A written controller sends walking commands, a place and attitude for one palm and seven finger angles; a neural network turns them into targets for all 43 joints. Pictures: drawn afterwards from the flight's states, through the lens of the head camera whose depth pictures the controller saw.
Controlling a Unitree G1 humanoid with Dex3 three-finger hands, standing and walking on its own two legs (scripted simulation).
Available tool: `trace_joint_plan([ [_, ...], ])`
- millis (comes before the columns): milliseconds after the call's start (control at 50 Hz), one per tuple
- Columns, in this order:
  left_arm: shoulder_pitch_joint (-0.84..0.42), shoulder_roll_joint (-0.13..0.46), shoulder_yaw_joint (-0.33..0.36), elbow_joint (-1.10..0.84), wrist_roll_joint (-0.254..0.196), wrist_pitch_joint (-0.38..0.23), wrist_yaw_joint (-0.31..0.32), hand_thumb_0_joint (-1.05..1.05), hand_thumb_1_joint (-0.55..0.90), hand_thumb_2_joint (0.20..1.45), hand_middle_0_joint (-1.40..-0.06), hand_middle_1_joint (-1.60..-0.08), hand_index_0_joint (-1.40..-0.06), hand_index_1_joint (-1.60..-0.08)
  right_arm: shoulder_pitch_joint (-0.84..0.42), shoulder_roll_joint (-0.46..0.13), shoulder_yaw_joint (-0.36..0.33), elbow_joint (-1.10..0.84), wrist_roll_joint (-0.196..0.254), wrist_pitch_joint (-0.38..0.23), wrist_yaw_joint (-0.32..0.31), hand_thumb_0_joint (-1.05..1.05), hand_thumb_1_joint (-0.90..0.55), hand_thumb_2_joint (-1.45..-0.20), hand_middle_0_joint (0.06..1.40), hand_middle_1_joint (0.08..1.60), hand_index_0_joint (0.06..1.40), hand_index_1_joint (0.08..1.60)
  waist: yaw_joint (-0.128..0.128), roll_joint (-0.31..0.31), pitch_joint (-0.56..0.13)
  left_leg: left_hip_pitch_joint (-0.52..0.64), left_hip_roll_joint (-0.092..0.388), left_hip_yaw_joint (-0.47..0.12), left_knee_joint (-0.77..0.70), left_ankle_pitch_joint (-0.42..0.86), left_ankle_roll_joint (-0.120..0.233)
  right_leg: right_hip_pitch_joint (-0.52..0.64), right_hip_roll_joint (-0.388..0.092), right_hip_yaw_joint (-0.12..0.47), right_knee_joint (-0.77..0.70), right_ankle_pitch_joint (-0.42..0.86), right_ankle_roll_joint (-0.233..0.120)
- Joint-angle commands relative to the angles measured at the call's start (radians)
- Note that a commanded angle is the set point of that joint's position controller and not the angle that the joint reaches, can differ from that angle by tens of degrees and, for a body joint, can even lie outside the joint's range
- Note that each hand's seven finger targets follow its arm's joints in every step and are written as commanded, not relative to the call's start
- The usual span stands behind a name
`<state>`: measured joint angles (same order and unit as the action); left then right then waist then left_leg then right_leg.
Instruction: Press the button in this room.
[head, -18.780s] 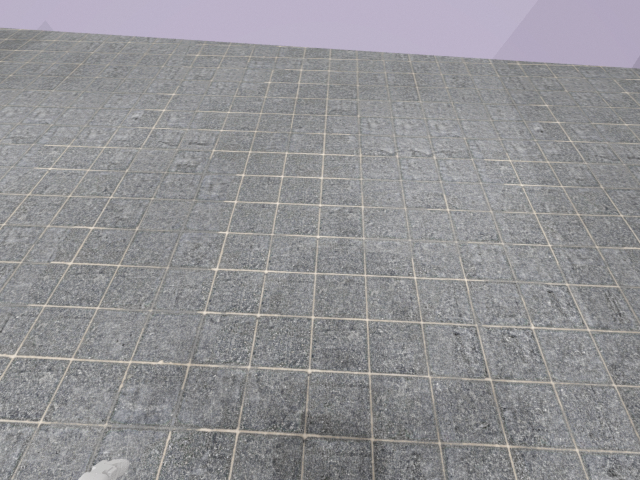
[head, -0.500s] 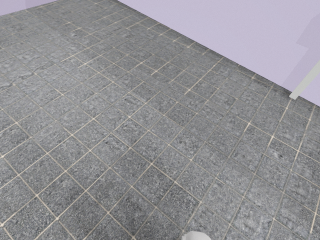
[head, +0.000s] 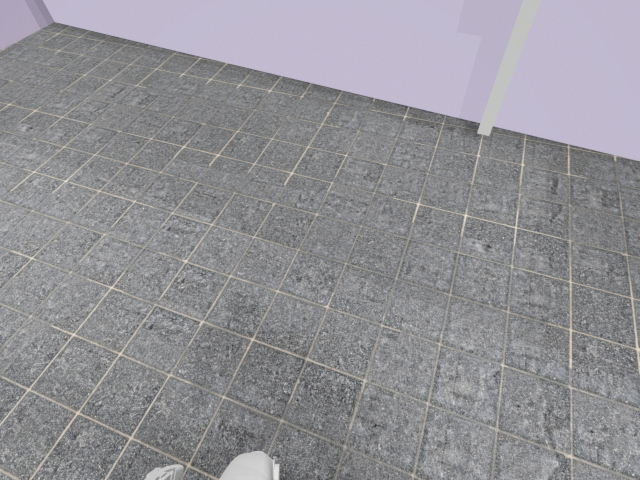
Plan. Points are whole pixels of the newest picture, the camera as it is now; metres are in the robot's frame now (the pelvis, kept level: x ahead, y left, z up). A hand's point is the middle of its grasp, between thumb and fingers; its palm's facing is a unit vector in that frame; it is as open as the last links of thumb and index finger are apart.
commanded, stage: turn or walk to find it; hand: left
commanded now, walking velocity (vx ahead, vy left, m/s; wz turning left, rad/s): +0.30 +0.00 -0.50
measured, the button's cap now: out of the picture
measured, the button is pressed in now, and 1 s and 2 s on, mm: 0 0 0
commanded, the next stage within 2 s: stand and wait in 1.38 s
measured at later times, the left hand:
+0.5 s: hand (181, 443) +0.19 +0.23 -0.17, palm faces -0.20 -0.96 -0.19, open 7.4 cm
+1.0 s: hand (309, 302) +0.42 +0.05 -0.16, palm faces -0.40 -0.88 -0.26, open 7.2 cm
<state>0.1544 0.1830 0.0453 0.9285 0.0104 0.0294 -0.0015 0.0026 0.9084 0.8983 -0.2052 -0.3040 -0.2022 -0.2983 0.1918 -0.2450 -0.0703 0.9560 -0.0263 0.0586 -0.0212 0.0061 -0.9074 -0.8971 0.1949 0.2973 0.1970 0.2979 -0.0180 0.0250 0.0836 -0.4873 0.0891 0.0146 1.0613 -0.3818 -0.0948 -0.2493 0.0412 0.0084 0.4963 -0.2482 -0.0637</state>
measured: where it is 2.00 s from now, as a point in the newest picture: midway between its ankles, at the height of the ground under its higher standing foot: (409, 343)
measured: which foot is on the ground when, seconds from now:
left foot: up 0.00-0.20, down 0.22-0.70, up 0.72-1.00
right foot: down 0.00-0.22, up 0.24-0.68, down 0.70-1.00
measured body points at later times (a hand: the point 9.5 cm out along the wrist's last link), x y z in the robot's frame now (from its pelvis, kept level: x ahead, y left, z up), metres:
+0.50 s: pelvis +0.09 +0.04 +0.00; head +0.12 +0.05 +0.45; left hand +0.20 +0.28 -0.15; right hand +0.02 -0.19 -0.13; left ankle +0.02 +0.15 -0.74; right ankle +0.09 -0.12 -0.64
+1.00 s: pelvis +0.27 -0.10 +0.00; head +0.28 -0.13 +0.45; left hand +0.44 +0.09 -0.13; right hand +0.21 -0.33 -0.16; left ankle +0.40 +0.03 -0.66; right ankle +0.24 -0.14 -0.74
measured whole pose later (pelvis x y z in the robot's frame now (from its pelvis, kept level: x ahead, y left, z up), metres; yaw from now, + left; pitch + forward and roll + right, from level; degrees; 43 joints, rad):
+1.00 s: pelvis +0.27 -0.10 +0.00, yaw -26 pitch +0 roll +1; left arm 0.21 0.19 0.05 1.03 0.01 -0.06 0.00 -0.01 0.95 0.90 -0.20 -0.30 -0.20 -0.30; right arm 0.23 -0.17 -0.06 0.99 -0.03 -0.02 0.00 0.00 -0.91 -0.90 0.19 0.30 0.20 0.30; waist -0.03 0.03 0.04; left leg -0.61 0.17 0.05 1.06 -0.22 -0.07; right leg -0.18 0.06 -0.10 0.44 -0.26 -0.11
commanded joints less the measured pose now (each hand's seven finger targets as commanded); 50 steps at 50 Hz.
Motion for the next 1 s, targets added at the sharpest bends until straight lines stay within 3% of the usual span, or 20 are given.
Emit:
trace_joint_plan([
  [0, 0.063, 0.222, 0.059, -0.042, 0.008, -0.026, 0.009, 0.0, 0.9, 0.9, -0.2, -0.3, -0.2, -0.3, -0.038, -0.079, -0.01, -0.096, 0.002, -0.028, 0.005, 0.0, -0.9, -0.9, 0.2, 0.3, 0.2, 0.3, 0.049, -0.141, -0.098, -0.048, -0.001, -0.003, -0.076, -0.008, 0.0, 0.114, -0.258, 0.332, -0.208, 0.099, -0.119],
  [100, 0.081, 0.244, 0.068, -0.03, 0.013, -0.039, -0.001, 0.0, 0.9, 0.9, -0.2, -0.3, -0.2, -0.3, -0.074, -0.078, -0.006, -0.134, 0.009, -0.065, 0.015, 0.0, -0.9, -0.9, 0.2, 0.3, 0.2, 0.3, 0.064, -0.169, -0.089, 0.042, -0.029, 0.003, -0.315, -0.074, 0.032, 0.094, -0.262, 0.425, -0.228, -0.105, -0.143],
  [160, 0.011, 0.228, 0.064, -0.046, 0.002, -0.034, -0.007, 0.0, 0.9, 0.9, -0.2, -0.3, -0.2, -0.3, 0.088, -0.079, -0.002, -0.088, 0.012, -0.09, 0.006, 0.0, -0.9, -0.9, 0.2, 0.3, 0.2, 0.3, -0.02, -0.125, -0.112, 0.415, -0.057, 0.04, -0.628, 0.084, 0.051, -0.14, -0.16, 0.351, -0.111, -0.17, -0.069],
  [180, 0.008, 0.17, 0.05, -0.062, 0.0, -0.033, -0.014, 0.0, 0.9, 0.9, -0.2, -0.3, -0.2, -0.3, 0.162, -0.135, -0.011, -0.064, 0.01, -0.1, -0.005, 0.0, -0.9, -0.9, 0.2, 0.3, 0.2, 0.3, -0.052, 0.048, -0.139, 0.616, 0.06, -0.069, -0.737, -0.023, 0.078, -0.323, -0.065, 0.265, 0.034, -0.24, -0.016],
  [200, 0.023, 0.105, 0.039, -0.078, -0.004, -0.033, -0.025, 0.0, 0.9, 0.9, -0.2, -0.3, -0.2, -0.3, 0.219, -0.233, -0.035, -0.065, -0.001, -0.094, -0.004, 0.0, -0.9, -0.9, 0.2, 0.3, 0.2, 0.3, -0.076, 0.331, -0.127, 0.665, 0.318, -0.39, -0.864, -0.273, 0.146, -0.491, 0.051, 0.084, 0.32, -0.344, 0.04],
  [220, -0.025, 0.133, 0.046, -0.11, 0.005, -0.035, -0.03, 0.0, 0.9, 0.9, -0.2, -0.3, -0.2, -0.3, 0.218, -0.266, -0.038, -0.072, 0.0, -0.092, -0.005, 0.0, -0.9, -0.9, 0.2, 0.3, 0.2, 0.3, -0.083, 0.282, -0.057, 0.532, 0.448, -0.479, -0.942, -0.396, 0.222, -0.532, -0.037, 0.046, 0.464, -0.325, 0.055],
  [240, -0.068, 0.15, 0.056, -0.099, 0.018, -0.032, -0.033, 0.0, 0.9, 0.9, -0.2, -0.3, -0.2, -0.3, 0.187, -0.216, -0.029, -0.067, -0.003, -0.097, -0.002, 0.0, -0.9, -0.9, 0.2, 0.3, 0.2, 0.3, -0.068, 0.221, 0.0, 0.427, 0.405, -0.462, -0.976, -0.408, 0.212, -0.509, -0.063, 0.056, 0.566, -0.256, 0.067],
  [280, -0.024, 0.141, 0.062, -0.063, 0.022, -0.027, -0.051, 0.0, 0.9, 0.9, -0.2, -0.3, -0.2, -0.3, 0.106, -0.141, -0.004, -0.077, 0.0, -0.107, -0.002, 0.0, -0.9, -0.9, 0.2, 0.3, 0.2, 0.3, -0.003, 0.104, 0.081, 0.334, 0.305, -0.254, -0.959, -0.221, 0.178, -0.479, -0.104, 0.026, 0.656, -0.106, 0.077],
  [340, 0.048, 0.095, 0.052, -0.026, 0.023, -0.02, -0.053, 0.0, 0.9, 0.9, -0.2, -0.3, -0.2, -0.3, 0.147, -0.093, 0.006, -0.056, 0.006, -0.13, -0.004, 0.0, -0.9, -0.9, 0.2, 0.3, 0.2, 0.3, 0.017, 0.075, 0.017, 0.402, 0.22, -0.033, -0.894, 0.124, 0.143, -0.469, -0.105, 0.001, 0.726, 0.034, 0.098],
  [440, -0.024, 0.06, 0.038, -0.041, 0.021, -0.013, -0.052, 0.0, 0.9, 0.9, -0.2, -0.3, -0.2, -0.3, 0.264, -0.06, 0.009, 0.008, 0.008, -0.141, -0.009, 0.0, -0.9, -0.9, 0.2, 0.3, 0.2, 0.3, -0.001, 0.097, 0.028, 0.503, 0.224, 0.081, -0.839, 0.448, 0.161, -0.562, -0.124, -0.046, 0.685, 0.071, 0.113],
  [560, -0.217, 0.025, 0.012, -0.082, 0.017, -0.033, -0.058, 0.0, 0.9, 0.9, -0.2, -0.3, -0.2, -0.3, 0.363, -0.056, 0.0, 0.08, -0.007, -0.136, -0.008, 0.0, -0.9, -0.9, 0.2, 0.3, 0.2, 0.3, -0.063, 0.129, 0.065, 0.579, 0.234, 0.17, -0.794, 0.651, 0.184, -0.468, -0.106, -0.155, 0.29, 0.033, 0.074],
  [600, -0.172, 0.036, 0.01, -0.067, 0.016, -0.043, -0.051, 0.0, 0.9, 0.9, -0.2, -0.3, -0.2, -0.3, 0.356, -0.075, -0.009, 0.094, -0.004, -0.133, -0.005, 0.0, -0.9, -0.9, 0.2, 0.3, 0.2, 0.3, -0.032, 0.157, 0.02, 0.616, 0.24, 0.218, -0.7, 0.949, 0.175, -0.351, -0.047, -0.208, 0.194, -0.014, 0.033],
  [640, 0.001, 0.072, 0.022, -0.01, 0.019, -0.058, -0.041, 0.0, 0.9, 0.9, -0.2, -0.3, -0.2, -0.3, 0.323, -0.099, -0.013, 0.09, 0.005, -0.131, -0.005, 0.0, -0.9, -0.9, 0.2, 0.3, 0.2, 0.3, 0.049, 0.154, -0.082, 0.572, 0.233, 0.247, -0.499, 1.127, 0.144, -0.079, 0.0, -0.222, 0.096, 0.024, -0.008],
  [660, 0.172, 0.113, 0.037, 0.045, 0.023, -0.068, -0.034, 0.0, 0.9, 0.9, -0.2, -0.3, -0.2, -0.3, 0.28, -0.111, -0.014, 0.08, 0.012, -0.132, -0.001, 0.0, -0.9, -0.9, 0.2, 0.3, 0.2, 0.3, 0.141, 0.123, -0.169, 0.467, 0.203, 0.276, -0.305, 1.037, 0.113, 0.17, 0.006, -0.221, 0.023, 0.123, -0.023],
  [680, 0.325, 0.223, 0.061, 0.094, 0.029, -0.08, -0.02, 0.0, 0.9, 0.9, -0.2, -0.3, -0.2, -0.3, 0.272, -0.066, -0.008, 0.063, 0.028, -0.134, 0.014, 0.0, -0.9, -0.9, 0.2, 0.3, 0.2, 0.3, 0.204, -0.031, -0.281, 0.181, 0.148, 0.262, -0.024, 0.614, 0.086, 0.489, -0.191, 0.005, 0.02, 0.159, -0.085],
  [700, 0.397, 0.316, 0.076, 0.119, 0.012, -0.086, -0.004, 0.0, 0.9, 0.9, -0.2, -0.3, -0.2, -0.3, 0.27, 0.006, 0.008, 0.022, 0.038, -0.136, 0.008, 0.0, -0.9, -0.9, 0.2, 0.3, 0.2, 0.3, 0.189, -0.194, -0.366, -0.109, -0.022, 0.185, 0.325, -0.212, 0.043, 0.656, -0.486, 0.49, -0.031, 0.415, -0.216],
  [720, 0.335, 0.335, 0.086, 0.102, -0.009, -0.081, 0.004, 0.0, 0.9, 0.9, -0.2, -0.3, -0.2, -0.3, 0.213, -0.024, 0.007, 0.012, 0.039, -0.13, 0.005, 0.0, -0.9, -0.9, 0.2, 0.3, 0.2, 0.3, 0.171, -0.161, -0.385, -0.129, 0.01, 0.011, 0.411, -0.161, 0.066, 0.558, -0.501, 0.512, -0.121, 0.362, -0.224],
  [760, 0.164, 0.228, 0.053, 0.065, -0.012, -0.081, 0.005, 0.0, 0.9, 0.9, -0.2, -0.3, -0.2, -0.3, 0.146, -0.022, -0.002, 0.019, 0.016, -0.122, 0.008, 0.0, -0.9, -0.9, 0.2, 0.3, 0.2, 0.3, 0.099, -0.008, -0.147, -0.168, 0.084, -0.017, 0.374, 0.016, 0.07, 0.278, -0.411, 0.346, -0.163, 0.225, -0.165],
  [820, 0.053, 0.148, 0.028, 0.058, 0.003, -0.098, 0.011, 0.0, 0.9, 0.9, -0.2, -0.3, -0.2, -0.3, 0.245, 0.031, 0.007, 0.065, -0.003, -0.086, 0.013, 0.0, -0.9, -0.9, 0.2, 0.3, 0.2, 0.3, -0.007, -0.049, -0.07, -0.041, 0.105, 0.011, 0.209, 0.078, 0.052, 0.006, -0.312, 0.154, -0.227, 0.192, -0.109],
  [980, 0.141, 0.112, 0.017, 0.089, 0.001, -0.123, 0.007, 0.0, 0.9, 0.9, -0.2, -0.3, -0.2, -0.3, 0.063, 0.011, 0.004, -0.002, -0.006, -0.084, 0.038, 0.0, -0.9, -0.9, 0.2, 0.3, 0.2, 0.3, 0.014, -0.141, 0.012, -0.17, 0.089, 0.023, -0.057, 0.227, 0.025, 0.062, -0.251, 0.122, -0.299, 0.185, -0.113],
])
